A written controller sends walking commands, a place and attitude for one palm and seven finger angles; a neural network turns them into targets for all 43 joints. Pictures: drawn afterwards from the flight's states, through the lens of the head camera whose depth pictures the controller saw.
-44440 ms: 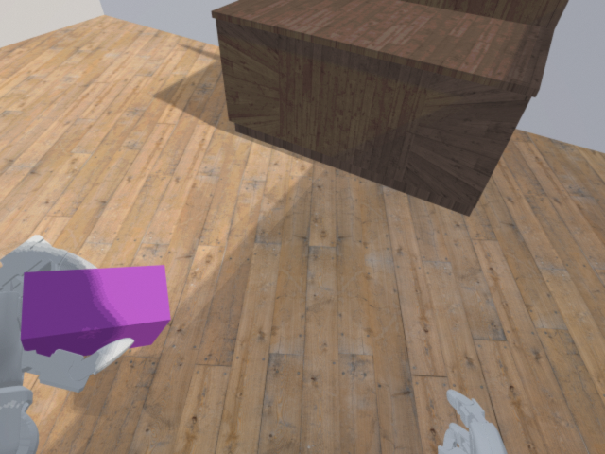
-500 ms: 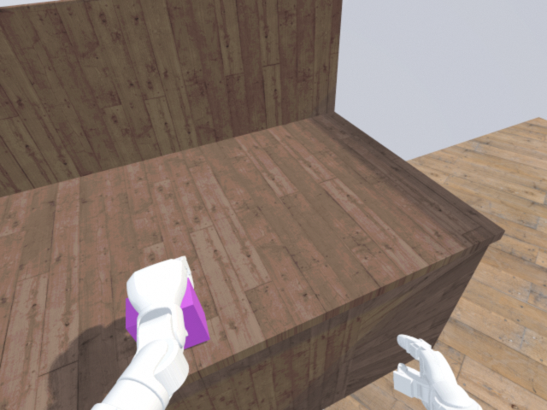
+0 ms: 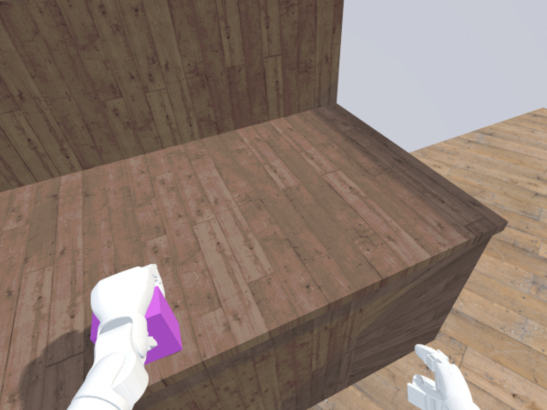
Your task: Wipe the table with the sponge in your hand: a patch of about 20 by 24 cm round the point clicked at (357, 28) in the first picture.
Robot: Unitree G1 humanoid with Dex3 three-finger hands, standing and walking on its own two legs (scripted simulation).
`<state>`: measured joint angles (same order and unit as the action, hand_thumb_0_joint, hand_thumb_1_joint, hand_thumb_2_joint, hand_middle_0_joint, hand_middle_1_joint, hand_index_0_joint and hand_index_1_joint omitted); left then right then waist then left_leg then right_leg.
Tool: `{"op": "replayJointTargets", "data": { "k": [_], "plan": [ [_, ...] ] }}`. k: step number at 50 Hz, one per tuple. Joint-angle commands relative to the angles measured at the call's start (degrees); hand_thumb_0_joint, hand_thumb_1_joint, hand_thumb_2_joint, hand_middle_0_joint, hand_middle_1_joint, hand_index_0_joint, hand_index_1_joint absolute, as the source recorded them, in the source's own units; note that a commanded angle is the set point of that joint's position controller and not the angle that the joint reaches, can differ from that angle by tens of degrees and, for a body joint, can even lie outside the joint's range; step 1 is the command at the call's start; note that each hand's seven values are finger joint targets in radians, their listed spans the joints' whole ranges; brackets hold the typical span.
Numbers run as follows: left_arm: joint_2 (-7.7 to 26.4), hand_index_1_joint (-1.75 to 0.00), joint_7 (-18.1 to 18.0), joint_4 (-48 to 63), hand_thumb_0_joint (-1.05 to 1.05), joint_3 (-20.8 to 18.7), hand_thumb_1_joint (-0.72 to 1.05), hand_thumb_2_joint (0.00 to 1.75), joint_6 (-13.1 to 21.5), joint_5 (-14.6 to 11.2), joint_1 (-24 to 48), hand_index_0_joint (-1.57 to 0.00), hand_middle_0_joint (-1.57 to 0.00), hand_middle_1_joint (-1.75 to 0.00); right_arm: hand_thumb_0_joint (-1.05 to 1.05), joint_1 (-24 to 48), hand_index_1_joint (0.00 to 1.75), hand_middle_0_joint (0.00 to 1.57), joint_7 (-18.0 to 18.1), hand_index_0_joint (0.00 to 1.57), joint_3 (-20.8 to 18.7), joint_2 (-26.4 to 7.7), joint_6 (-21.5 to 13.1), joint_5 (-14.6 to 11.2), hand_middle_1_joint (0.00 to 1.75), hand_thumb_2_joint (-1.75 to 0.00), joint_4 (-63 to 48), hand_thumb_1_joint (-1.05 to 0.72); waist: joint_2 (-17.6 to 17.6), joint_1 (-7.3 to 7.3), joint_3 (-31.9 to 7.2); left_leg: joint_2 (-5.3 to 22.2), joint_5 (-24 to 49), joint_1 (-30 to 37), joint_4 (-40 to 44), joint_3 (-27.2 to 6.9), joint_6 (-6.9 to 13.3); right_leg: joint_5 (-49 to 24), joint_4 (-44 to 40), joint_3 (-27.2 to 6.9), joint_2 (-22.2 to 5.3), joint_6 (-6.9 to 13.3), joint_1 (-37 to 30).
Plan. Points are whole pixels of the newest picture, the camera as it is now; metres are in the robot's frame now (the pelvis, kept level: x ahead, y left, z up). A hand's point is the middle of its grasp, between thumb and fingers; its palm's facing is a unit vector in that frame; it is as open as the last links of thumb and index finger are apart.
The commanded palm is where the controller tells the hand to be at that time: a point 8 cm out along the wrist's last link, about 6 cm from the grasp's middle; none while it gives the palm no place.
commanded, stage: wipe forward along the middle lane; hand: left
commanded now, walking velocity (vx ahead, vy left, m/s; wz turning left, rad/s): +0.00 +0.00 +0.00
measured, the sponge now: (143, 335) +0.25 +0.26 -0.04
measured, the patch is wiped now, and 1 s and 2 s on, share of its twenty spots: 0.85 0.85 0.95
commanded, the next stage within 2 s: slide back across to the first lane in 1.66 s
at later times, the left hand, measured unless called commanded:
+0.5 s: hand (129, 294) +0.29 +0.29 +0.01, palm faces -0.10 -0.08 -0.99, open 9.7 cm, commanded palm +0.28 +0.29 +0.05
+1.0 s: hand (125, 267) +0.35 +0.32 +0.01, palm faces -0.12 -0.05 -0.99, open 9.8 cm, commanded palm +0.33 +0.32 +0.05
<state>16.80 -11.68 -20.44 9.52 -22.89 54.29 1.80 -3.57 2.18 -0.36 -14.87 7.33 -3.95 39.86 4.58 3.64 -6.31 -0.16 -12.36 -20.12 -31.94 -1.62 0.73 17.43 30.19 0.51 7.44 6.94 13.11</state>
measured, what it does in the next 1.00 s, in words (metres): stands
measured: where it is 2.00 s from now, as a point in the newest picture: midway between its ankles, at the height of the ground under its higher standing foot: outside the picture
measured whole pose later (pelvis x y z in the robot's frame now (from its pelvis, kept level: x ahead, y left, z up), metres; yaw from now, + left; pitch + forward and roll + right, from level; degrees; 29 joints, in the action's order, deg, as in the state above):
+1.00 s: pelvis -0.01 +0.03 -0.01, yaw +1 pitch +8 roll -2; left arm 22.7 -13.6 -52.2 3.5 -15.7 57.1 29.2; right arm -12.0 2.0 -0.7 -15.4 8.5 -4.8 41.2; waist 4.4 -0.8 -8.3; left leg -1.0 -13.9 -34.4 -40.2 -3.2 1.5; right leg 18.9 36.6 2.6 7.0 5.0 26.0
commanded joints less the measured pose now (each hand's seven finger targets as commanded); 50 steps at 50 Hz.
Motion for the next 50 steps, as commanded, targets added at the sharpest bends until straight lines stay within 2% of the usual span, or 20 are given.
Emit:
{"op": "replayJointTargets", "data": {
  "k": [1,3,4,7,11,13,15,17,18,22,23,25,28,29,32,33,35,40,43,50],
  "plan": [
    [12.5,-1.60,-3.4,8.4,0.00,-7.5,0.10,1.30,0.4,2.5,10.5,-1.20,-1.20,-1.60,0.00,12.5,0.30,0.20,-0.2,0.20,-1.8,-5.7,-3.9,0.2,0.30,-0.90,-10.1,-0.90,-5.7,1.38,-8.2,-3.8,5.4,3.4,0.2,-0.3,2.9,-19.6,-6.2,-10.8,-5.4,-3.0,-0.6],
    [14.6,-1.60,-3.2,8.3,0.00,-8.7,0.10,1.30,-0.4,2.8,12.4,-1.20,-1.20,-1.60,0.00,12.8,0.30,0.20,0.0,0.20,-1.8,-6.2,-3.7,0.1,0.30,-0.90,-9.8,-0.90,-5.5,1.35,-7.9,-4.0,5.6,3.7,0.3,-0.6,2.8,-20.3,-6.4,-11.3,-5.3,-2.8,-0.5],
    [13.0,-1.60,-3.3,7.3,0.00,-6.9,0.10,1.30,-0.6,2.6,14.6,-1.20,-1.20,-1.60,0.00,12.2,0.30,0.20,0.1,0.20,-1.7,-5.9,-3.6,0.0,0.30,-0.90,-9.8,-0.90,-6.1,0.06,-6.0,-3.8,4.1,2.4,0.3,-0.2,2.9,-17.8,-6.5,-10.6,-5.3,-3.2,0.9],
    [13.9,-1.60,-2.8,2.1,0.00,-6.5,0.10,1.30,-1.7,2.8,19.2,-1.20,-1.20,-1.60,0.00,12.0,0.30,0.20,0.6,0.20,-1.3,-6.3,-3.2,-0.4,0.30,-0.90,-8.6,-0.90,-6.3,-0.75,-2.5,-3.8,0.5,0.9,0.3,-0.7,2.8,-9.2,-8.5,-11.1,-5.3,-3.3,4.2],
    [12.0,-1.60,-2.1,0.6,0.00,-4.8,0.10,1.30,-0.2,2.5,22.9,-1.20,-1.20,-1.60,0.00,10.2,0.30,0.20,0.8,0.20,-1.6,-6.1,-3.8,-0.5,0.30,-0.90,-8.8,-0.90,-4.3,-1.22,-6.1,-3.5,1.5,1.9,-0.1,-0.6,3.0,-10.8,-6.7,-9.3,-5.2,-3.0,4.2],
    [14.7,-1.60,-1.8,-2.0,0.00,-7.4,0.10,1.30,0.4,3.1,21.9,-1.20,-1.20,-1.60,0.00,9.2,0.30,0.20,0.8,0.20,-1.7,-6.7,-3.5,-0.4,0.30,-0.90,-8.1,-0.90,-5.2,-0.48,-8.5,-3.5,3.4,1.8,-0.4,-1.1,2.9,-14.7,-5.8,-9.3,-5.0,-2.7,2.7],
    [12.0,-1.60,-1.9,-2.4,0.00,-5.6,0.10,1.30,1.4,2.7,22.2,-1.20,-1.20,-1.60,0.00,8.2,0.30,0.20,0.7,0.20,-1.8,-6.4,-3.5,-0.4,0.30,-0.90,-8.7,-0.90,-7.6,-1.34,-9.8,-3.4,4.0,0.8,-1.4,-0.7,3.1,-17.5,-4.8,-8.8,-5.1,-3.2,2.4],
    [12.5,-1.60,-2.1,-5.4,0.00,-6.3,0.10,1.30,1.6,2.5,22.2,-1.20,-1.20,-1.60,0.00,7.4,0.30,0.20,0.7,0.20,-1.8,-6.9,-3.2,-0.4,0.30,-0.90,-8.5,-0.90,-10.0,-1.70,-9.2,-3.5,3.6,-1.1,-1.8,-0.6,3.0,-18.7,-4.7,-9.1,-5.3,-3.6,2.5],
    [14.3,-1.60,-1.9,-5.6,0.00,-7.2,0.10,1.30,1.8,2.9,24.7,-1.20,-1.20,-1.60,0.00,7.2,0.30,0.20,0.7,0.20,-1.8,-7.2,-3.0,-0.5,0.30,-0.90,-8.2,-0.90,-8.4,-1.83,-8.4,-3.5,3.1,-1.4,-1.6,-0.9,2.9,-17.9,-4.6,-9.3,-5.1,-3.3,3.3],
    [12.2,-1.60,-3.1,-6.8,0.00,-5.6,0.10,1.30,3.2,3.8,27.9,-1.20,-1.20,-1.60,0.00,5.9,0.30,0.20,0.4,0.20,-2.1,-6.7,-3.1,-0.5,0.30,-0.90,-8.4,-0.90,-7.0,-2.49,-8.6,-3.3,2.2,-1.7,-2.7,-0.6,3.2,-14.9,-3.9,-7.8,-5.1,-3.4,6.1],
    [14.8,-1.60,-3.3,-6.9,0.00,-7.6,0.10,1.30,3.4,4.3,28.4,-1.20,-1.20,-1.60,0.00,5.7,0.30,0.20,0.4,0.20,-2.2,-7.0,-3.0,-0.4,0.30,-0.90,-8.2,-0.90,-6.0,-1.91,-9.1,-3.4,2.7,-1.7,-2.4,-1.2,3.0,-15.5,-3.6,-8.0,-4.8,-2.9,5.7],
    [12.1,-1.60,-3.7,-9.2,0.00,-5.6,0.10,1.30,3.5,4.3,28.9,-1.20,-1.20,-1.60,0.00,4.7,0.30,0.20,0.2,0.20,-2.2,-6.7,-2.9,-0.4,0.30,-0.90,-8.2,-0.90,-7.5,-2.83,-8.2,-3.2,1.8,-2.7,-3.2,-0.9,3.2,-14.1,-3.2,-6.8,-4.8,-3.3,7.4],
    [16.6,-1.60,-4.2,-11.6,0.00,-8.6,0.10,1.30,3.3,4.0,32.6,-1.20,-1.20,-1.60,0.00,4.5,0.30,0.20,0.5,0.20,-2.1,-7.3,-2.3,-0.6,0.30,-0.90,-7.7,-0.90,-7.9,-2.66,-7.9,-3.2,-1.1,-5.0,-2.8,-1.3,3.0,-9.6,-3.8,-7.9,-4.7,-3.3,7.8],
    [14.9,-1.60,-4.3,-12.0,0.00,-6.5,0.10,1.30,3.6,3.8,35.6,-1.20,-1.20,-1.60,0.00,3.8,0.30,0.20,0.6,0.20,-2.0,-7.0,-2.3,-0.7,0.30,-0.90,-8.1,-0.90,-8.3,-3.78,-7.3,-3.3,-2.3,-5.6,-3.1,-0.9,3.1,-7.4,-3.6,-7.2,-4.9,-3.8,8.7],
    [16.3,-1.60,-4.7,-15.8,0.00,-6.9,0.10,1.30,3.9,3.9,39.3,-1.20,-1.20,-1.60,0.00,3.0,0.30,0.20,0.9,0.20,-1.8,-7.1,-2.2,-0.8,0.30,-0.90,-7.2,-0.90,-8.4,-4.09,-7.8,-3.0,-4.1,-6.8,-3.7,-1.0,3.1,-3.6,-4.0,-7.5,-5.2,-3.9,9.8],
    [19.1,-1.60,-4.6,-16.4,0.00,-9.1,0.10,1.30,4.0,4.3,40.3,-1.20,-1.20,-1.60,0.00,2.7,0.30,0.20,0.9,0.20,-2.0,-7.3,-2.1,-0.7,0.30,-0.90,-6.9,-0.90,-7.0,-3.57,-8.5,-2.9,-3.7,-6.6,-3.5,-1.3,3.0,-4.2,-3.8,-7.7,-5.0,-3.5,9.4],
    [18.3,-1.60,-4.7,-18.6,0.00,-7.9,0.10,1.30,4.3,4.4,41.3,-1.20,-1.20,-1.60,0.00,1.7,0.30,0.20,0.9,0.20,-1.8,-7.0,-1.8,-0.9,0.30,-0.90,-7.0,-0.90,-5.9,-3.86,-9.1,-3.0,-4.2,-7.2,-3.9,-1.2,3.0,-2.8,-3.5,-7.2,-5.2,-3.7,9.8],
    [19.1,-1.60,-4.4,-21.5,0.00,-8.1,0.10,1.30,4.8,3.7,42.8,-1.20,-1.20,-1.60,0.00,0.2,0.30,0.20,0.5,0.20,-1.9,-7.1,-1.5,-1.1,0.30,-0.90,-7.4,-0.90,-4.3,-3.74,-12.5,-2.7,-3.1,-7.4,-4.4,-1.4,3.1,-4.6,-3.0,-7.0,-5.2,-3.7,8.4],
    [19.1,-1.60,-4.1,-22.3,0.00,-7.6,0.10,1.30,5.7,3.6,47.0,-1.20,-1.20,-1.60,0.00,-0.7,0.30,0.20,0.2,0.20,-1.9,-7.1,-1.5,-1.2,0.30,-0.90,-7.2,-0.90,-4.1,-4.91,-12.5,-2.4,-2.0,-7.4,-4.5,-1.6,3.1,-7.2,-2.6,-6.3,-5.2,-3.7,8.5],
    [19.4,-1.60,-5.4,-26.6,0.00,-8.7,0.10,1.30,7.5,4.7,44.6,-1.20,-1.20,-1.60,0.00,-3.9,0.30,0.20,-0.4,0.20,-2.6,-7.7,-1.3,-0.8,0.30,-0.90,-6.6,-0.90,-5.6,-4.86,-12.3,-2.2,-0.6,-8.5,-5.3,-1.5,3.3,-9.6,-1.3,-5.1,-4.5,-3.6,10.0]
  ]
}}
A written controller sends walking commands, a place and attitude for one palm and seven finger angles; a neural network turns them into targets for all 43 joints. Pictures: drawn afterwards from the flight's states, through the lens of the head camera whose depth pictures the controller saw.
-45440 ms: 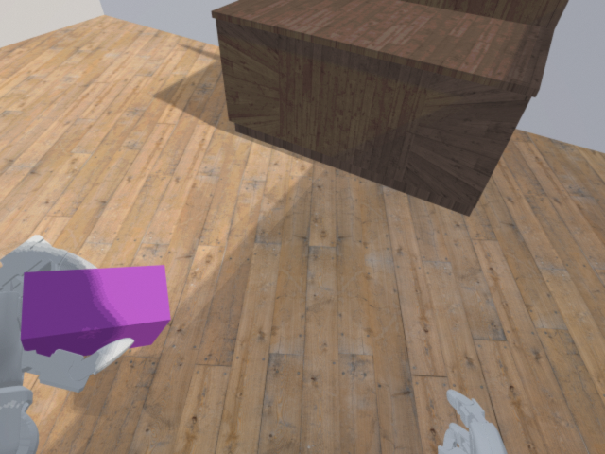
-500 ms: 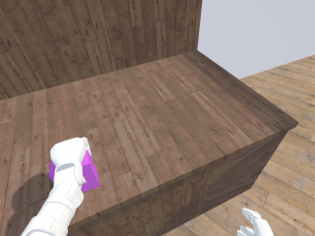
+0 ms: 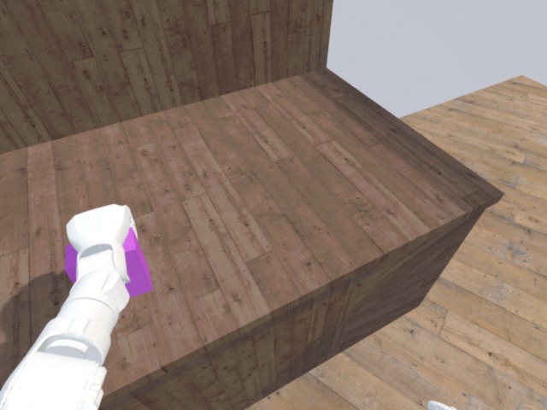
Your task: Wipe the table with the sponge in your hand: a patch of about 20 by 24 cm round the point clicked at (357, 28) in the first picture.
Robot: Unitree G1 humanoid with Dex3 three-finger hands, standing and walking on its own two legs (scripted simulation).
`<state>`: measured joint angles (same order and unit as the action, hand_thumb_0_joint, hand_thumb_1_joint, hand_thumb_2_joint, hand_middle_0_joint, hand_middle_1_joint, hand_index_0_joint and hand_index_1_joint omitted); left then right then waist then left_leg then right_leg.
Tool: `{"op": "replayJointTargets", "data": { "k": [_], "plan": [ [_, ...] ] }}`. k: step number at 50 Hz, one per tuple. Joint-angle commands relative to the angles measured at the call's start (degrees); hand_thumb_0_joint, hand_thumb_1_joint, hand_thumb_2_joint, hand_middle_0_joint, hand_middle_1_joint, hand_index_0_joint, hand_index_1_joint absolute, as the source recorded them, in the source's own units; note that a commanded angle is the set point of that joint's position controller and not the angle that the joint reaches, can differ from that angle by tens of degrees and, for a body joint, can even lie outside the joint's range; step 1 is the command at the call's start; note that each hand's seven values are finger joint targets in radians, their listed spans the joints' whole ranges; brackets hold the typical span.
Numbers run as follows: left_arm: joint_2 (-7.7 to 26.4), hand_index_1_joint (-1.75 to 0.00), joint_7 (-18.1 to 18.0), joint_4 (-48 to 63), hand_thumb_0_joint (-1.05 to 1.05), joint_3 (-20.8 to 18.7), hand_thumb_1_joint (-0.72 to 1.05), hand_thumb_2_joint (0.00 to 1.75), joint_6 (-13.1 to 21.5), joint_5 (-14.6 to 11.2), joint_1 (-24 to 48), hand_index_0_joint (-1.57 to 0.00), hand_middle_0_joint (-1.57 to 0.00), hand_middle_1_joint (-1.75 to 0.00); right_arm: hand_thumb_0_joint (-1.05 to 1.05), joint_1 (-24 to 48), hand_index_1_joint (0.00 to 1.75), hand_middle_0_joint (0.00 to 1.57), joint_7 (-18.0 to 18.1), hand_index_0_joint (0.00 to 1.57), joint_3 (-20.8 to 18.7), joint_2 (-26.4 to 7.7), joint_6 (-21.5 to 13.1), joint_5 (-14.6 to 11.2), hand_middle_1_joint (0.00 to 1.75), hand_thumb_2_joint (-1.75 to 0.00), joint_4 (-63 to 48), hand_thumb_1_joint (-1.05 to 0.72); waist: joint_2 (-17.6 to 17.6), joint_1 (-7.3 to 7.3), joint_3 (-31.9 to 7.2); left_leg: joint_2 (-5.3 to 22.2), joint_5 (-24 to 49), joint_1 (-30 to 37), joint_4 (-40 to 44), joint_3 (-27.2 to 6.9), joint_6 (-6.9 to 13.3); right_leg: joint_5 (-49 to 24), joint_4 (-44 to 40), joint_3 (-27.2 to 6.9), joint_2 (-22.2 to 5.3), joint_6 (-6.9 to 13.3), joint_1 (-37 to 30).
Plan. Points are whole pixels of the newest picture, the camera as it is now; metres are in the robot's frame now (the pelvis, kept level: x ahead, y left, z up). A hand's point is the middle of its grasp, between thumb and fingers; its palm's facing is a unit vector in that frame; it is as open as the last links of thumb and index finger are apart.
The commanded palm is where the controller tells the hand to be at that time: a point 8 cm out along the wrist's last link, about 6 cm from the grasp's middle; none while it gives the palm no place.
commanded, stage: wipe forward along the middle lane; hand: left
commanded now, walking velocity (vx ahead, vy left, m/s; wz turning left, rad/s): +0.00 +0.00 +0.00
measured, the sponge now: (115, 275) +0.35 +0.30 -0.03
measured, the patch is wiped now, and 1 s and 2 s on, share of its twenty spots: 0.85 0.95 0.95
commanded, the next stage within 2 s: slide back across to the first lane in 0.66 s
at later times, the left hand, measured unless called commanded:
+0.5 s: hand (107, 229) +0.41 +0.32 +0.02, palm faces -0.12 -0.04 -0.99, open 9.8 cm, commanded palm +0.40 +0.30 +0.07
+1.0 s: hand (97, 213) +0.44 +0.35 +0.02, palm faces -0.11 -0.05 -0.99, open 9.8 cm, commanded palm +0.42 +0.34 +0.09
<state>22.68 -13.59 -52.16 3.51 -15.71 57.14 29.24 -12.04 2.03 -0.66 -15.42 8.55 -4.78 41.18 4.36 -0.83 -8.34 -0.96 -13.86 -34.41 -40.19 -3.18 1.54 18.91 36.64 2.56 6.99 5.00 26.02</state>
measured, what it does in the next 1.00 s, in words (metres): stands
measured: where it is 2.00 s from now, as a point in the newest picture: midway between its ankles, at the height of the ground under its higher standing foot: outside the picture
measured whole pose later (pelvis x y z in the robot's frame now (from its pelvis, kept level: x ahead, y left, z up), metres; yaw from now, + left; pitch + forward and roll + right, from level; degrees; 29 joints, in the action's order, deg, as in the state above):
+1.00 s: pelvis +0.01 +0.04 -0.01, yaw -1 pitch +14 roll -5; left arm 29.1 -15.3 -65.2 -1.8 -13.3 60.2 42.5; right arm -18.4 -0.5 -0.7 -14.8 7.2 -3.4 42.4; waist 4.0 -5.0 -9.9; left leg -1.6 -15.5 -42.0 -43.3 -2.1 4.5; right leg 19.2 36.8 1.6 6.3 2.0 32.2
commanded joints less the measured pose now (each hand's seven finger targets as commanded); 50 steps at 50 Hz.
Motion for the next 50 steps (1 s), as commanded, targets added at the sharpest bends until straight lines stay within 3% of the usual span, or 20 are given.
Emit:
{"op": "replayJointTargets", "data": {
  "k": [1,4,5,6,7,9,12,14,18,25,28,29,30,33,37,39,44,47,48,50],
  "plan": [
    [14.7,-1.60,-3.7,4.9,0.00,-3.6,0.10,1.30,0.3,1.7,17.9,-1.20,-1.20,-1.60,0.00,4.5,0.30,0.20,-0.4,0.20,-2.3,-7.4,-2.4,0.0,0.30,-0.90,-7.6,-0.90,-6.5,-0.48,-10.5,-1.3,0.9,5.5,2.7,0.1,2.5,-11.7,-7.8,-7.6,-4.1,-1.7,-3.0],
    [15.1,-1.60,-4.1,4.0,0.00,-3.3,0.10,1.30,0.3,2.1,20.5,-1.20,-1.20,-1.60,0.00,3.9,0.30,0.20,-0.6,0.20,-2.4,-7.5,-2.4,-0.1,0.30,-0.90,-7.4,-0.90,-5.4,-0.93,-9.8,-1.2,1.2,6.1,3.0,-0.1,2.6,-10.9,-7.6,-6.4,-3.7,-1.7,-1.6],
    [13.3,-1.60,-4.2,4.4,0.00,-1.9,0.10,1.30,0.3,2.0,21.3,-1.20,-1.20,-1.60,0.00,3.8,0.30,0.20,-0.7,0.20,-2.4,-7.4,-2.4,0.0,0.30,-0.90,-7.4,-0.90,-4.0,-1.24,-10.7,-1.1,1.5,6.8,2.9,-0.1,2.6,-10.8,-7.3,-6.2,-3.8,-1.6,-1.1],
    [15.2,-1.60,-4.5,2.8,0.00,-3.7,0.10,1.30,-0.2,2.3,19.9,-1.20,-1.20,-1.60,0.00,3.6,0.30,0.20,-0.8,0.20,-2.5,-7.5,-2.3,0.0,0.30,-0.90,-7.1,-0.90,-4.8,-0.72,-10.7,-1.0,1.2,6.7,3.0,-0.4,2.6,-9.6,-7.6,-6.0,-3.6,-1.6,-0.7],
    [14.0,-1.60,-4.5,3.5,0.00,-2.0,0.10,1.30,-0.2,2.1,22.3,-1.20,-1.20,-1.60,0.00,3.6,0.30,0.20,-0.8,0.20,-2.3,-7.4,-2.4,0.0,0.30,-0.90,-7.3,-0.90,-3.5,-1.27,-10.8,-1.0,1.2,6.9,2.9,-0.1,2.5,-9.7,-7.5,-6.0,-3.7,-1.6,-0.3],
    [15.8,-1.60,-4.5,2.2,0.00,-3.2,0.10,1.30,-0.3,2.4,23.8,-1.20,-1.20,-1.60,0.00,3.0,0.30,0.20,-0.8,0.20,-2.4,-7.7,-2.3,0.0,0.30,-0.90,-6.8,-0.90,-3.9,-1.46,-10.7,-0.7,1.5,7.3,3.1,-0.5,2.6,-9.3,-7.4,-5.4,-3.4,-1.6,0.3],
    [15.6,-1.60,-4.7,0.9,0.00,-2.2,0.10,1.30,-0.7,2.6,26.6,-1.20,-1.20,-1.60,0.00,2.3,0.30,0.20,-0.7,0.20,-2.2,-7.7,-2.2,0.1,0.30,-0.90,-6.7,-0.90,-4.8,-2.40,-11.2,-0.8,0.7,6.7,2.8,-0.6,2.6,-8.1,-7.4,-5.3,-3.3,-1.8,1.2],
    [16.9,-1.60,-4.7,-0.1,0.00,-2.7,0.10,1.30,-0.5,3.2,29.3,-1.20,-1.20,-1.60,0.00,1.6,0.30,0.20,-0.8,0.20,-2.2,-7.8,-2.4,0.2,0.30,-0.90,-6.3,-0.90,-3.3,-2.60,-11.6,-0.5,0.9,7.3,2.9,-1.0,2.6,-7.4,-6.9,-4.7,-3.2,-1.7,2.3],
    [16.0,-1.60,-4.6,-1.1,0.00,-2.0,0.10,1.30,-0.3,3.8,31.4,-1.20,-1.20,-1.60,0.00,0.8,0.30,0.20,-1.0,0.20,-2.2,-7.5,-2.4,0.4,0.30,-0.90,-6.3,-0.90,-1.4,-2.64,-14.3,-0.1,2.8,9.2,2.7,-1.8,2.3,-7.8,-6.1,-3.8,-2.9,-1.2,3.6],
    [15.6,-1.60,-5.5,-4.6,0.00,-1.5,0.10,1.30,-0.2,3.8,33.5,-1.20,-1.20,-1.60,0.00,-1.3,0.30,0.20,-1.3,0.20,-2.4,-7.8,-2.6,0.8,0.30,-0.90,-5.4,-0.90,-1.0,-3.53,-14.8,0.2,2.4,9.5,2.0,-2.3,2.1,-6.1,-5.5,-3.2,-2.4,-1.4,6.6],
    [18.8,-1.60,-5.4,-5.6,0.00,-3.2,0.10,1.30,-0.3,4.1,36.8,-1.20,-1.20,-1.60,0.00,-1.9,0.30,0.20,-1.3,0.20,-2.2,-8.1,-2.6,0.9,0.30,-0.90,-5.1,-0.90,-2.1,-3.88,-14.9,0.4,2.4,8.2,2.0,-2.8,2.1,-6.4,-5.4,-3.1,-2.5,-1.3,6.5],
    [18.1,-1.60,-5.6,-6.0,0.00,-2.3,0.10,1.30,-0.3,4.2,37.6,-1.20,-1.20,-1.60,0.00,-2.5,0.30,0.20,-1.2,0.20,-2.3,-8.3,-2.6,0.9,0.30,-0.90,-4.9,-0.90,-2.2,-4.44,-14.8,0.3,1.8,8.3,1.8,-2.5,2.2,-5.7,-5.4,-3.2,-2.4,-1.6,7.3],
    [18.3,-1.60,-5.7,-7.2,0.00,-2.3,0.10,1.30,-0.5,4.3,37.7,-1.20,-1.20,-1.60,0.00,-2.8,0.30,0.20,-1.3,0.20,-2.2,-8.2,-2.7,0.9,0.30,-0.90,-4.7,-0.90,-1.5,-4.52,-13.6,0.4,0.7,7.7,1.8,-2.5,2.2,-4.6,-5.5,-3.1,-2.3,-1.6,8.1],
    [21.3,-1.60,-5.4,-8.1,0.00,-4.0,0.10,1.30,-0.5,4.9,40.4,-1.20,-1.20,-1.60,0.00,-3.5,0.30,0.20,-1.4,0.20,-2.2,-8.6,-2.9,1.1,0.30,-0.90,-4.3,-0.90,-0.5,-4.42,-15.2,0.7,1.5,7.7,1.8,-3.1,2.0,-5.0,-5.0,-2.9,-2.3,-1.3,8.4],
    [17.9,-1.60,-5.0,-10.1,0.00,-0.9,0.10,1.30,-1.0,4.8,41.4,-1.20,-1.20,-1.60,0.00,-4.9,0.30,0.20,-1.9,0.20,-2.3,-8.4,-3.3,1.2,0.30,-0.90,-4.0,-0.90,1.4,-5.26,-15.9,0.8,1.0,9.3,1.5,-3.3,1.9,-3.7,-4.9,-2.6,-2.0,-1.5,10.9],
    [19.7,-1.60,-4.7,-9.8,0.00,-2.9,0.10,1.30,-0.6,4.2,40.2,-1.20,-1.20,-1.60,0.00,-5.6,0.30,0.20,-2.0,0.20,-2.6,-8.6,-3.5,1.2,0.30,-0.90,-4.1,-0.90,2.0,-4.09,-19.1,1.0,3.5,11.3,1.5,-3.8,1.6,-4.9,-4.5,-2.4,-1.8,-1.3,9.5],
    [23.9,-1.60,-4.0,-5.3,0.00,-6.1,0.10,1.30,1.1,3.8,39.1,-1.20,-1.20,-1.60,0.00,-5.8,0.30,0.20,-2.0,0.20,-2.8,-8.9,-3.6,1.2,0.30,-0.90,-4.6,-0.90,2.6,-3.05,-22.8,1.3,8.3,14.6,1.3,-4.1,1.7,-7.9,-4.4,-2.2,-1.7,-1.3,6.7],
    [23.8,-1.60,-4.0,-3.1,0.00,-6.5,0.10,1.30,1.7,4.7,34.9,-1.20,-1.20,-1.60,0.00,-5.5,0.30,0.20,-2.3,0.20,-3.0,-8.7,-3.7,1.3,0.30,-0.90,-5.2,-0.90,3.1,-2.25,-21.4,1.3,9.7,16.0,1.7,-4.0,1.6,-8.1,-5.0,-1.8,-1.4,-1.0,6.5],
    [25.2,-1.60,-3.9,-2.4,0.00,-7.8,0.10,1.30,1.9,5.0,34.0,-1.20,-1.20,-1.60,0.00,-5.1,0.30,0.20,-2.4,0.20,-3.0,-8.9,-3.6,1.4,0.30,-0.90,-5.3,-0.90,3.7,-1.72,-21.4,1.3,11.2,16.4,1.9,-4.6,1.4,-8.7,-4.8,-1.5,-1.5,-0.7,6.2],
    [24.9,-1.60,-3.9,-2.8,0.00,-7.4,0.10,1.30,1.5,5.0,32.3,-1.20,-1.20,-1.60,0.00,-4.9,0.30,0.20,-2.6,0.20,-2.9,-9.0,-3.4,1.2,0.30,-0.90,-5.6,-0.90,2.4,-1.72,-18.2,1.2,9.5,15.3,2.5,-4.5,1.5,-7.4,-5.3,-1.3,-1.3,-0.8,6.6]
  ]
}}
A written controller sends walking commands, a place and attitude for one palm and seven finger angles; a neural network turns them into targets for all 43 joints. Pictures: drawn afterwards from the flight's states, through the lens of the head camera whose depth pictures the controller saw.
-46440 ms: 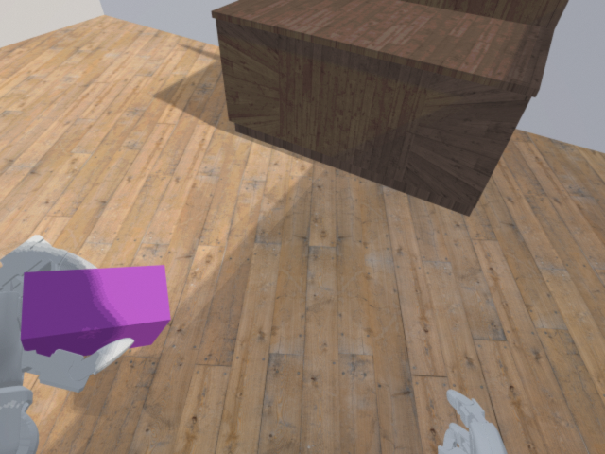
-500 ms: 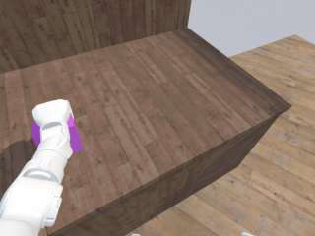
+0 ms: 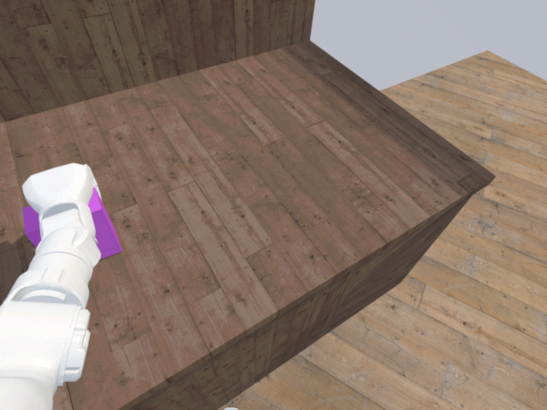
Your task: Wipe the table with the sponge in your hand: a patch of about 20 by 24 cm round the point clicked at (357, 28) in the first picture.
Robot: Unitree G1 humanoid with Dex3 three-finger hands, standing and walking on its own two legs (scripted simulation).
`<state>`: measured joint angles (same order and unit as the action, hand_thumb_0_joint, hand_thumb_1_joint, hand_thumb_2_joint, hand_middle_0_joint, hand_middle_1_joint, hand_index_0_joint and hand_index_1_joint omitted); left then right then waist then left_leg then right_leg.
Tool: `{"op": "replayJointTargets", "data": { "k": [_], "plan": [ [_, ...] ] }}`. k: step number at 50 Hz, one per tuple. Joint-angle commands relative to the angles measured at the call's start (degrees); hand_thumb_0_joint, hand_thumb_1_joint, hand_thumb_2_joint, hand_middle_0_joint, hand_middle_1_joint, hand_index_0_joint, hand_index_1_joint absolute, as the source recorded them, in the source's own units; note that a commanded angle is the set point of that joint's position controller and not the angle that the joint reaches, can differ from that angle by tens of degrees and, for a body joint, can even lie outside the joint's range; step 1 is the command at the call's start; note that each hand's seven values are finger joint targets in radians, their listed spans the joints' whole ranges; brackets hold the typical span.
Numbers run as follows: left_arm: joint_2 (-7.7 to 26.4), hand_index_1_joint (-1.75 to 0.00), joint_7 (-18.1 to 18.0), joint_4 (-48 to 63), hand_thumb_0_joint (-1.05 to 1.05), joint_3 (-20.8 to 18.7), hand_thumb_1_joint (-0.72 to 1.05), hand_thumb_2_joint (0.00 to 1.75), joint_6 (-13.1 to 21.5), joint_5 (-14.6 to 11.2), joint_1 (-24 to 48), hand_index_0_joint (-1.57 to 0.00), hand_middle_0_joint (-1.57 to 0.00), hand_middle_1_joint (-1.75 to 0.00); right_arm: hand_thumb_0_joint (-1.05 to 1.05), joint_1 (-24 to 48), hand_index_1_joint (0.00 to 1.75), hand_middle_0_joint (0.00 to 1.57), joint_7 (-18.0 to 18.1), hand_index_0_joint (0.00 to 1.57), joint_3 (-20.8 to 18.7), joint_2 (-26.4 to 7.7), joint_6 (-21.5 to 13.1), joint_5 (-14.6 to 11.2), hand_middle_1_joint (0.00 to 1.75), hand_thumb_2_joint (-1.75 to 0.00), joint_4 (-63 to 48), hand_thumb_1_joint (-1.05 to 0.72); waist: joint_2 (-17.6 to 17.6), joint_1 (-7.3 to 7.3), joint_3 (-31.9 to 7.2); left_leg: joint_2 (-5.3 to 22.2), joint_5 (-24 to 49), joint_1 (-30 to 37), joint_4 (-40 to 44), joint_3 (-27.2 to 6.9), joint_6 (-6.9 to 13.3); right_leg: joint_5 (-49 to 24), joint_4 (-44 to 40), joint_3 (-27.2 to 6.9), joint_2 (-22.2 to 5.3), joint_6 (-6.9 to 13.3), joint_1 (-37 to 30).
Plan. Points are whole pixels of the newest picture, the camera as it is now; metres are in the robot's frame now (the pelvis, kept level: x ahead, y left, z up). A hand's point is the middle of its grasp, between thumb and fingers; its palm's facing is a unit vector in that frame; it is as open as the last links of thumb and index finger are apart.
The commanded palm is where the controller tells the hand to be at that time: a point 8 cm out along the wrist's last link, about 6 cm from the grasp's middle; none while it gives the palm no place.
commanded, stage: slide back across to the first lane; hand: left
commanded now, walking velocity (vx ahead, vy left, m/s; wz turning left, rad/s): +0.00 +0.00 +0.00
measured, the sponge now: (80, 238) +0.40 +0.32 -0.02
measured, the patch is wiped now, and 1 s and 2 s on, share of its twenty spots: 0.95 0.95 0.95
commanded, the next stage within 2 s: wipe back along the first lane in 0.40 s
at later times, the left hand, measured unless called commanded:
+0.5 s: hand (26, 236) +0.37 +0.37 +0.03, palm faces -0.13 -0.05 -0.99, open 9.8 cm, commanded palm +0.36 +0.35 +0.09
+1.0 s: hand (29, 257) +0.34 +0.36 +0.03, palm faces -0.08 -0.04 -1.00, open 9.8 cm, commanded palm +0.31 +0.33 +0.08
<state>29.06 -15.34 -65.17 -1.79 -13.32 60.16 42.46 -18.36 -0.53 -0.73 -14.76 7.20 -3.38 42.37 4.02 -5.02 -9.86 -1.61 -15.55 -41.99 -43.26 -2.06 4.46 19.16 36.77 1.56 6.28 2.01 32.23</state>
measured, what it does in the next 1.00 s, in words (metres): stands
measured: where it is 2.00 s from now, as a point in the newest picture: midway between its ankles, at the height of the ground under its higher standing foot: outside the picture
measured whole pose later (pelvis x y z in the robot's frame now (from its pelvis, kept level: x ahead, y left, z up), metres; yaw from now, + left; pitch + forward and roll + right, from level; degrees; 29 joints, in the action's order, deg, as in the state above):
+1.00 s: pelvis +0.01 +0.01 +0.01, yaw +2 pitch +9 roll -4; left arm 28.6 -13.7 -45.4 -0.4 -11.8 57.8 23.3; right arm -12.1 -0.1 -0.6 -15.1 10.6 -4.6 39.0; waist 3.8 -0.2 -7.9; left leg -3.3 -14.6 -33.1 -39.0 -2.7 5.2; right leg 18.6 32.3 2.0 4.7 1.6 22.9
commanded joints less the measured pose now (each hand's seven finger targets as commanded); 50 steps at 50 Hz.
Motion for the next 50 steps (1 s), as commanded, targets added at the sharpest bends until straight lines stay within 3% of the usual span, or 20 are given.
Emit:
{"op": "replayJointTargets", "data": {
  "k": [1,3,5,7,8,10,15,18,24,27,28,31,33,34,38,40,43,47,48,50],
  "plan": [
    [18.4,-1.60,-2.1,10.7,0.00,-2.1,0.10,1.30,-1.0,1.6,18.4,-1.20,-1.20,-1.60,0.00,2.1,0.30,0.20,-0.1,0.20,-2.8,-9.6,-2.0,-0.3,0.30,-0.90,-7.0,-0.90,2.5,2.45,-16.1,1.7,10.6,22.7,5.9,-5.4,-1.2,-7.9,-6.0,-0.6,-0.8,2.1,-0.3],
    [20.6,-1.60,-1.7,12.1,0.00,-4.2,0.10,1.30,-0.9,1.1,17.2,-1.20,-1.20,-1.60,0.00,2.9,0.30,0.20,-0.1,0.20,-2.7,-9.8,-1.8,-0.3,0.30,-0.90,-7.4,-0.90,3.2,3.41,-16.2,1.7,12.7,23.1,6.2,-5.3,-1.4,-9.7,-5.9,-0.6,-1.0,2.4,-2.2],
    [18.9,-1.60,-1.2,12.8,0.00,-2.9,0.10,1.30,-0.7,0.6,14.9,-1.20,-1.20,-1.60,0.00,3.1,0.30,0.20,-0.1,0.20,-2.8,-9.6,-1.8,-0.5,0.30,-0.90,-7.7,-0.90,3.0,3.37,-16.1,1.7,13.6,24.6,6.2,-5.3,-1.4,-10.0,-6.2,-0.4,-0.9,2.3,-2.3],
    [18.2,-1.60,-0.3,13.8,0.00,-2.4,0.10,1.30,-0.1,0.3,13.0,-1.20,-1.20,-1.60,0.00,3.3,0.30,0.20,0.0,0.20,-2.9,-9.6,-1.7,-0.7,0.30,-0.90,-8.1,-0.90,1.6,2.96,-15.2,1.8,14.0,24.9,6.3,-5.6,-1.2,-10.7,-6.8,-0.5,-1.0,2.2,-2.6],
    [16.9,-1.60,0.4,16.0,0.00,-1.2,0.10,1.30,0.6,0.2,14.8,-1.20,-1.20,-1.60,0.00,4.0,0.30,0.20,0.1,0.20,-2.7,-9.4,-1.8,-0.8,0.30,-0.90,-8.5,-0.90,3.7,2.64,-15.3,1.9,14.9,26.4,6.7,-5.9,-1.4,-11.0,-6.7,-0.5,-1.1,2.4,-1.9],
    [17.6,-1.60,1.1,15.7,0.00,-0.8,0.10,1.30,1.3,0.9,15.1,-1.20,-1.20,-1.60,0.00,3.6,0.30,0.20,0.4,0.20,-2.9,-9.7,-1.6,-0.8,0.30,-0.90,-8.0,-0.90,2.8,1.91,-12.9,2.0,12.7,26.6,7.0,-6.3,-1.3,-9.1,-7.3,-0.2,-1.0,2.3,-0.6],
    [17.3,-1.60,2.2,18.4,0.00,-0.8,0.10,1.30,3.8,1.0,14.5,-1.20,-1.20,-1.60,0.00,4.0,0.30,0.20,1.0,0.20,-3.0,-9.6,-1.2,-0.7,0.30,-0.90,-8.3,-0.90,3.5,2.03,-13.7,2.1,14.5,29.9,7.2,-7.0,-1.8,-9.6,-7.5,-0.1,-1.1,2.6,0.0],
    [19.2,-1.60,2.4,20.9,0.00,-3.0,0.10,1.30,5.4,0.7,14.2,-1.20,-1.20,-1.60,0.00,4.8,0.30,0.20,1.1,0.20,-3.0,-9.6,-1.0,-0.7,0.30,-0.90,-8.6,-0.90,5.8,3.11,-16.2,2.1,18.3,31.5,7.1,-7.0,-2.4,-11.8,-7.2,-0.1,-1.3,3.0,-1.2],
    [22.0,-1.60,1.8,20.8,0.00,-5.6,0.10,1.30,5.9,1.2,10.6,-1.20,-1.20,-1.60,0.00,5.4,0.30,0.20,1.1,0.20,-3.0,-10.1,0.0,-0.3,0.30,-0.90,-8.6,-0.90,5.1,4.01,-16.6,1.7,20.0,31.3,6.9,-6.9,-2.6,-12.7,-7.2,0.0,-1.2,3.0,-2.3],
    [18.1,-1.60,1.9,19.5,0.00,-2.6,0.10,1.30,5.6,0.8,9.0,-1.20,-1.20,-1.60,0.00,5.7,0.30,0.20,0.9,0.20,-3.1,-9.8,0.3,-0.4,0.30,-0.90,-8.7,-0.90,2.6,2.98,-14.2,1.7,17.3,29.5,7.0,-6.4,-2.2,-11.6,-8.0,-0.2,-1.3,2.7,-1.8],
    [18.8,-1.60,2.2,20.3,0.00,-3.9,0.10,1.30,6.0,0.4,8.9,-1.20,-1.20,-1.60,0.00,6.0,0.30,0.20,1.0,0.20,-3.0,-10.0,0.3,-0.5,0.30,-0.90,-8.7,-0.90,3.4,3.59,-14.9,1.8,18.3,29.8,7.1,-6.4,-2.2,-12.8,-8.0,-0.4,-1.4,3.1,-2.4],
    [16.1,-1.60,2.5,21.6,0.00,-1.5,0.10,1.30,5.9,0.1,6.4,-1.20,-1.20,-1.60,0.00,6.4,0.30,0.20,0.8,0.20,-3.1,-9.8,0.7,-0.7,0.30,-0.90,-9.1,-0.90,2.6,3.32,-15.4,1.6,18.3,30.1,6.8,-6.4,-2.2,-13.3,-8.1,-0.5,-1.4,2.8,-3.0],
    [15.8,-1.60,2.6,23.9,0.00,-2.5,0.10,1.30,6.1,-0.6,3.9,-1.20,-1.20,-1.60,0.00,7.3,0.30,0.20,0.8,0.20,-3.1,-9.8,0.7,-0.7,0.30,-0.90,-9.6,-0.90,3.9,4.30,-16.2,2.0,20.6,31.3,7.1,-6.8,-2.4,-14.1,-7.9,-0.4,-1.4,3.2,-3.5],
    [14.3,-1.60,2.4,24.0,0.00,-1.6,0.10,1.30,5.8,-1.0,1.3,-1.20,-1.20,-1.60,0.00,7.0,0.30,0.20,0.7,0.20,-3.3,-9.6,0.8,-0.8,0.30,-0.90,-9.5,-0.90,2.6,4.34,-16.4,1.9,20.8,32.1,7.0,-7.0,-2.4,-14.0,-8.0,-0.3,-1.3,2.9,-3.8],
    [15.0,-1.60,2.1,23.7,0.00,-3.7,0.10,1.30,4.6,-2.5,-3.0,-1.20,-1.20,-1.60,0.00,8.7,0.30,0.20,0.7,0.20,-2.7,-9.8,1.2,-1.0,0.30,-0.90,-10.1,-0.90,0.9,5.15,-12.1,1.6,15.4,26.9,8.6,-6.2,-1.7,-12.0,-8.8,-0.6,-1.5,3.1,-5.5],
    [13.0,-1.60,1.8,23.6,0.00,-1.6,0.10,1.30,3.8,-2.3,-3.4,-1.20,-1.20,-1.60,0.00,8.7,0.30,0.20,0.7,0.20,-2.8,-9.5,1.3,-1.1,0.30,-0.90,-10.1,-0.90,-0.2,4.42,-10.2,1.5,13.2,26.3,8.9,-6.3,-1.6,-10.0,-8.7,-0.1,-1.4,2.8,-4.7],
    [11.9,-1.60,1.9,25.8,0.00,-1.1,0.10,1.30,3.1,-1.8,-4.6,-1.20,-1.20,-1.60,0.00,10.1,0.30,0.20,0.7,0.20,-2.7,-9.4,1.0,-1.3,0.30,-0.90,-10.6,-0.90,1.8,5.20,-10.0,1.7,12.3,27.2,9.8,-6.9,-1.8,-9.2,-8.9,-0.3,-1.6,3.2,-4.6],
    [10.5,-1.60,1.9,25.1,0.00,0.2,0.10,1.30,1.6,-1.7,-6.9,-1.20,-1.20,-1.60,0.00,10.3,0.30,0.20,0.7,0.20,-2.6,-9.1,1.1,-1.3,0.30,-0.90,-10.7,-0.90,0.0,5.13,-9.1,1.3,8.6,25.8,10.2,-6.6,-1.7,-7.0,-9.1,-0.3,-1.5,3.0,-4.8],
    [10.1,-1.60,2.1,27.8,0.00,0.1,0.10,1.30,2.0,-2.0,-6.7,-1.20,-1.20,-1.60,0.00,11.2,0.30,0.20,0.7,0.20,-2.6,-9.1,0.8,-1.4,0.30,-0.90,-11.2,-0.90,2.6,5.77,-10.8,1.6,11.0,27.6,10.4,-7.1,-2.1,-8.2,-8.5,-0.2,-1.6,3.4,-5.3],
    [8.0,-1.60,2.1,27.5,0.00,1.4,0.10,1.30,1.1,-2.7,-10.4,-1.20,-1.20,-1.60,0.00,11.1,0.30,0.20,0.6,0.20,-2.6,-8.8,0.8,-1.3,0.30,-0.90,-11.4,-0.90,1.0,5.72,-10.0,1.6,10.1,27.5,10.3,-6.9,-2.0,-7.3,-8.7,0.0,-1.4,3.1,-5.2]
  ]
}}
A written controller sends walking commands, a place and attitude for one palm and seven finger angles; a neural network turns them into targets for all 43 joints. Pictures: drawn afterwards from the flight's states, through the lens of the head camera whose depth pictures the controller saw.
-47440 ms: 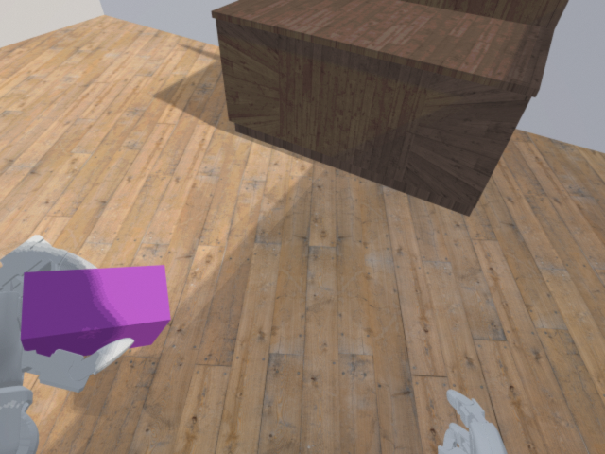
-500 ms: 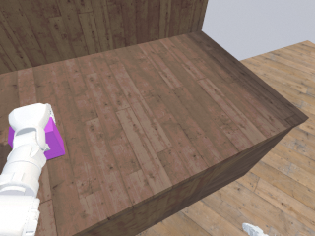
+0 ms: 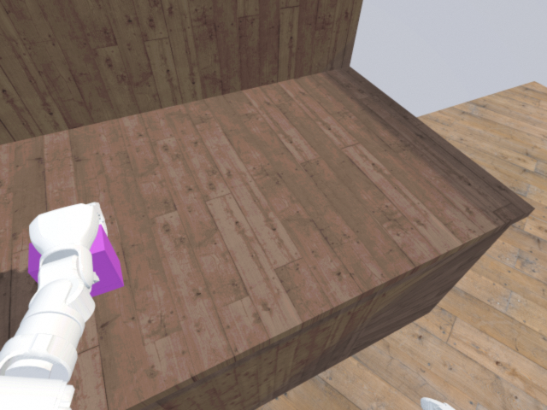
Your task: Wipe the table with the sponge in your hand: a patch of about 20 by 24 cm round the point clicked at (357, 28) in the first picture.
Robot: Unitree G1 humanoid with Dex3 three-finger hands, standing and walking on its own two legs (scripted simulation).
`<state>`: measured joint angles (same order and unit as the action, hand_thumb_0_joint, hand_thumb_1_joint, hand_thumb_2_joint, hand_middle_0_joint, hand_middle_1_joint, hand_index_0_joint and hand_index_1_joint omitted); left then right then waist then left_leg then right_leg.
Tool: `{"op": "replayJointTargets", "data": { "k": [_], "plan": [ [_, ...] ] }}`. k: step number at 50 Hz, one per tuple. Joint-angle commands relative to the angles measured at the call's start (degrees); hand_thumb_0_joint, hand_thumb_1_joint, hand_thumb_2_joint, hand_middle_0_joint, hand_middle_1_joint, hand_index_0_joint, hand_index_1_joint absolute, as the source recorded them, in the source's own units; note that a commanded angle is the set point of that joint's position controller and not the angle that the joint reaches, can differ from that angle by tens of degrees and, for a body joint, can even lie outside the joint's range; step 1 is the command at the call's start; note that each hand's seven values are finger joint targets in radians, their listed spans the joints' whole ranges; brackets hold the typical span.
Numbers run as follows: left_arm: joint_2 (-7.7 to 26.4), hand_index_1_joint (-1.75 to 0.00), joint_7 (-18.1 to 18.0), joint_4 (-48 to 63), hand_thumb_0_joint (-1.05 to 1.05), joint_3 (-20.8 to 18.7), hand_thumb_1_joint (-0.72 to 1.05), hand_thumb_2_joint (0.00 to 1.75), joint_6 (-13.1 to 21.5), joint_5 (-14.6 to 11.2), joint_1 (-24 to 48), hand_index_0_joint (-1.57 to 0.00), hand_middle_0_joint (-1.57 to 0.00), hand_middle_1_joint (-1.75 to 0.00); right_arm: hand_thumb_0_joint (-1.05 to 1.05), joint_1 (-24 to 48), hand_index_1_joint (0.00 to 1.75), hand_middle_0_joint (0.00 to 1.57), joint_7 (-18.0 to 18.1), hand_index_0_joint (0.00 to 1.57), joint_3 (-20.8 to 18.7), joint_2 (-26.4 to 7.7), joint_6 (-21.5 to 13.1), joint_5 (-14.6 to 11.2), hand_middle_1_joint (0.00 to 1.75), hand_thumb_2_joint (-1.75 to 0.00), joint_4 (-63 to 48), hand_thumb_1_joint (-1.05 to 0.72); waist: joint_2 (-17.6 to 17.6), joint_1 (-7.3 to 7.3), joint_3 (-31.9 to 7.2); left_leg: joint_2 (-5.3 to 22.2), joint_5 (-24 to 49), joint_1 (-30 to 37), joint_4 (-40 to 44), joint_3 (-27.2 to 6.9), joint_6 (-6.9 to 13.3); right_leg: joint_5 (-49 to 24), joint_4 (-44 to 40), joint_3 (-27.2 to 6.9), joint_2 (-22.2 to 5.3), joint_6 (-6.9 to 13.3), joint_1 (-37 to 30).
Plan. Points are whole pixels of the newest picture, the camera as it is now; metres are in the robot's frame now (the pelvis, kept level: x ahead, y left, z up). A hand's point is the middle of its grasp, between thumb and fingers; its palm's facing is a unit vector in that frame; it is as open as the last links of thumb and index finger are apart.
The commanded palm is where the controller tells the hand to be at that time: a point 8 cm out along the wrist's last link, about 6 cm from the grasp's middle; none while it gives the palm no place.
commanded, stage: wipe back along the first lane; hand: left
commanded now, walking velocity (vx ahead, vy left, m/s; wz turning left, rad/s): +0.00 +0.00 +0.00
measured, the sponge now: (84, 272) +0.33 +0.35 -0.03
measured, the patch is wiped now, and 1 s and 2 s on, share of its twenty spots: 0.95 0.95 0.95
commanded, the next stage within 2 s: lift the sponge slowly off the table in 1.12 s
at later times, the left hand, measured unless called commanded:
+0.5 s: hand (87, 274) +0.30 +0.31 +0.02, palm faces -0.05 -0.07 -1.00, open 9.8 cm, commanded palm +0.27 +0.29 +0.06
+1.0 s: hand (92, 307) +0.25 +0.28 +0.02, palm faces -0.03 -0.09 -1.00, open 9.8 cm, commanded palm +0.21 +0.26 +0.06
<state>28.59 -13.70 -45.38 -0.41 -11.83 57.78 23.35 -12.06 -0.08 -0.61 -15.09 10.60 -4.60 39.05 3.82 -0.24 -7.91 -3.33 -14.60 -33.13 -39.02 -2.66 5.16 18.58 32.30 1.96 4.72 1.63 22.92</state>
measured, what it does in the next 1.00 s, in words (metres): stands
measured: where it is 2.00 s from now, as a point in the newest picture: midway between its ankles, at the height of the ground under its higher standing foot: outside the picture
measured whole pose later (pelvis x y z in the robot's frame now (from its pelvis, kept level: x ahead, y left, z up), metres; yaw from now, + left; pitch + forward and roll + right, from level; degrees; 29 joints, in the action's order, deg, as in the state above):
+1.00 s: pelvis +0.01 -0.02 +0.01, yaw +0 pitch +3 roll -3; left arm 22.3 -13.5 -14.5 3.9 -19.1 55.1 -4.9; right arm -5.1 -0.5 0.5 -14.7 8.1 -4.0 37.0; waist 5.0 3.5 -7.5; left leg -3.0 -15.2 -23.5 -35.8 -1.9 4.1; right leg 19.1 30.0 0.7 4.9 2.6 14.0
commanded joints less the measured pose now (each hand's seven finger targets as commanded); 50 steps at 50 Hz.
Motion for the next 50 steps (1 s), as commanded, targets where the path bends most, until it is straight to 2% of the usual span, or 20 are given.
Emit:
{"op": "replayJointTargets", "data": {
  "k": [1,9,13,14,15,19,20,23,26,28,31,33,36,38,39,42,43,46,48,50],
  "plan": [
    [9.0,-1.60,0.5,8.2,0.00,-0.4,0.10,1.30,-0.7,-0.3,9.3,-1.20,-1.20,-1.60,0.00,5.2,0.30,0.20,0.2,0.20,-2.7,-8.6,-2.5,-0.2,0.30,-0.90,-8.1,-0.90,-0.5,0.70,-11.8,3.3,7.8,18.2,6.2,-6.5,-2.6,-6.7,-4.6,-0.6,0.1,3.3,4.0],
    [7.7,-1.60,0.9,12.9,0.00,0.5,0.10,1.30,-2.6,-0.3,6.4,-1.20,-1.20,-1.60,0.00,7.7,0.30,0.20,0.5,0.20,-2.1,-8.2,-2.7,-0.2,0.30,-0.90,-9.4,-0.90,0.0,1.42,-8.7,2.9,6.1,17.7,7.5,-6.8,-2.5,-5.9,-4.8,-0.6,0.2,3.4,2.8],
    [3.9,-1.60,1.4,16.1,0.00,3.6,0.10,1.30,-3.2,-0.2,6.9,-1.20,-1.20,-1.60,0.00,8.8,0.30,0.20,0.4,0.20,-1.9,-7.5,-3.2,-0.2,0.30,-0.90,-10.0,-0.90,1.1,0.88,-8.2,3.1,5.4,18.5,7.9,-7.0,-2.6,-5.7,-4.5,-0.4,0.1,3.6,3.1],
    [5.6,-1.60,1.1,15.7,0.00,2.2,0.10,1.30,-3.5,0.0,6.4,-1.20,-1.20,-1.60,0.00,8.8,0.30,0.20,0.6,0.20,-2.1,-7.9,-3.1,-0.2,0.30,-0.90,-9.6,-0.90,-0.4,1.19,-7.7,3.0,4.3,18.7,8.0,-7.6,-2.6,-5.1,-4.7,-0.6,0.4,3.6,3.6],
    [3.2,-1.60,1.1,14.9,0.00,3.8,0.10,1.30,-3.8,-0.2,3.8,-1.20,-1.20,-1.60,0.00,8.6,0.30,0.20,0.5,0.20,-2.0,-7.5,-3.2,0.0,0.30,-0.90,-9.8,-0.90,-0.3,1.29,-7.6,2.8,4.7,18.1,7.7,-7.0,-2.6,-4.8,-4.5,-0.4,0.4,3.6,3.4],
    [4.6,-1.60,1.1,18.9,0.00,1.7,0.10,1.30,-4.0,-1.1,1.1,-1.20,-1.20,-1.60,0.00,9.6,0.30,0.20,0.4,0.20,-1.9,-7.6,-3.4,0.0,0.30,-0.90,-10.1,-0.90,-0.3,2.34,-10.6,2.6,8.8,19.8,7.1,-6.4,-2.6,-8.0,-4.6,-0.8,0.3,3.8,0.4],
    [2.3,-1.60,1.2,18.8,0.00,2.8,0.10,1.30,-4.3,-1.4,-2.7,-1.20,-1.20,-1.60,0.00,9.7,0.30,0.20,0.1,0.20,-2.0,-7.2,-3.6,0.1,0.30,-0.90,-10.4,-0.90,-0.4,2.67,-11.0,2.6,10.5,20.0,6.7,-6.1,-2.7,-8.9,-4.6,-0.7,0.3,3.7,0.0],
    [3.4,-1.60,1.4,21.7,0.00,2.0,0.10,1.30,-4.8,-1.1,-3.6,-1.20,-1.20,-1.60,0.00,10.8,0.30,0.20,0.0,0.20,-1.8,-7.5,-3.7,0.2,0.30,-0.90,-10.5,-0.90,-0.5,2.62,-9.3,2.7,10.8,19.2,6.8,-6.0,-2.4,-9.9,-4.9,-1.3,0.2,3.8,-0.6],
    [0.4,-1.60,1.3,22.8,0.00,4.3,0.10,1.30,-5.8,-1.3,-6.0,-1.20,-1.20,-1.60,0.00,11.6,0.30,0.20,-0.3,0.20,-1.5,-7.0,-3.8,0.1,0.30,-0.90,-10.7,-0.90,-2.2,2.30,-7.3,2.5,9.2,18.9,7.2,-6.3,-2.5,-8.9,-5.1,-0.7,0.3,3.6,0.1],
    [2.9,-1.60,1.4,24.8,0.00,2.1,0.10,1.30,-6.0,-1.4,-7.4,-1.20,-1.20,-1.60,0.00,12.3,0.30,0.20,-0.2,0.20,-1.6,-7.4,-4.0,0.3,0.30,-0.90,-10.7,-0.90,-0.6,3.32,-7.7,2.5,10.5,18.7,7.2,-6.0,-2.4,-10.1,-4.9,-1.7,0.3,4.0,-1.5],
    [-0.8,-1.60,1.5,26.0,0.00,4.9,0.10,1.30,-6.8,-2.1,-9.4,-1.20,-1.20,-1.60,0.00,12.9,0.30,0.20,-0.4,0.20,-1.3,-6.7,-4.2,0.0,0.30,-0.90,-11.0,-0.90,-2.3,2.69,-7.3,2.3,10.8,19.3,7.0,-5.8,-2.3,-10.9,-5.2,-1.1,0.2,3.6,-1.5],
    [2.1,-1.60,1.4,28.0,0.00,2.0,0.10,1.30,-6.8,-2.2,-11.7,-1.20,-1.20,-1.60,0.00,13.5,0.30,0.20,-0.3,0.20,-1.4,-7.1,-4.5,0.3,0.30,-0.90,-11.1,-0.90,-1.1,3.85,-7.5,2.2,11.7,18.7,7.1,-5.4,-2.2,-12.3,-5.1,-2.2,0.2,4.1,-3.3],
    [0.0,-1.60,1.5,29.0,0.00,2.7,0.10,1.30,-7.2,-3.3,-16.1,-1.20,-1.20,-1.60,0.00,14.1,0.30,0.20,-0.4,0.20,-1.2,-6.5,-4.7,0.1,0.30,-0.90,-11.4,-0.90,-4.0,3.96,-7.9,1.9,11.8,18.6,7.0,-4.8,-1.9,-13.9,-5.6,-1.9,0.0,3.5,-4.9],
    [3.9,-1.60,1.3,30.9,0.00,-0.8,0.10,1.30,-7.0,-3.5,-18.3,-1.20,-1.20,-1.60,0.00,14.8,0.30,0.20,-0.2,0.20,-1.2,-6.9,-4.9,0.5,0.30,-0.90,-11.4,-0.90,-2.6,4.97,-7.5,1.6,12.4,17.7,7.2,-4.3,-1.8,-16.1,-5.5,-3.4,-0.2,3.9,-6.8],
    [1.8,-1.60,1.3,31.5,0.00,1.2,0.10,1.30,-7.0,-3.4,-17.3,-1.20,-1.20,-1.60,0.00,15.0,0.30,0.20,-0.2,0.20,-0.9,-6.5,-4.9,0.3,0.30,-0.90,-11.2,-0.90,-3.6,3.96,-7.7,1.4,12.8,18.1,6.9,-4.3,-1.8,-17.1,-5.4,-2.8,-0.3,3.5,-6.8],
    [-0.4,-1.60,1.3,33.1,0.00,2.5,0.10,1.30,-7.3,-3.5,-20.8,-1.20,-1.20,-1.60,0.00,15.6,0.30,0.20,-0.4,0.20,-1.1,-6.1,-5.3,0.3,0.30,-0.90,-11.6,-0.90,-3.1,4.17,-5.8,1.6,12.6,18.2,7.2,-3.9,-1.8,-16.3,-5.8,-2.9,-0.2,3.5,-5.9],
    [2.4,-1.60,1.2,34.4,0.00,-0.1,0.10,1.30,-7.2,-3.7,-21.6,-1.20,-1.20,-1.60,0.00,16.1,0.30,0.20,-0.3,0.20,-1.2,-6.6,-5.4,0.5,0.30,-0.90,-11.5,-0.90,-1.7,4.94,-5.7,1.6,12.9,18.2,7.3,-4.1,-1.8,-17.6,-5.8,-4.1,-0.3,3.9,-6.8],
    [-1.1,-1.60,1.2,35.7,0.00,2.8,0.10,1.30,-7.7,-4.0,-23.9,-1.20,-1.20,-1.60,0.00,16.9,0.30,0.20,-0.5,0.20,-0.9,-6.0,-5.6,0.3,0.30,-0.90,-11.7,-0.90,-3.2,4.49,-5.8,1.3,13.2,18.8,7.2,-4.0,-1.8,-18.3,-6.0,-3.5,-0.4,3.5,-7.0],
    [2.3,-1.60,1.0,37.3,0.00,-0.5,0.10,1.30,-7.7,-4.1,-25.3,-1.20,-1.20,-1.60,0.00,17.4,0.30,0.20,-0.4,0.20,-1.1,-6.5,-5.7,0.5,0.30,-0.90,-11.4,-0.90,-1.6,5.30,-5.2,1.4,12.5,18.1,7.7,-4.1,-1.8,-18.0,-5.9,-4.8,-0.3,4.0,-7.6],
    [-1.4,-1.60,0.8,38.1,0.00,2.3,0.10,1.30,-7.8,-4.6,-27.5,-1.20,-1.20,-1.60,0.00,17.8,0.30,0.20,-0.5,0.20,-1.0,-5.7,-5.8,0.4,0.30,-0.90,-11.9,-0.90,-3.4,4.86,-4.5,1.5,12.2,18.4,7.7,-3.9,-1.7,-17.2,-6.1,-3.9,-0.3,3.6,-7.1]
  ]
}}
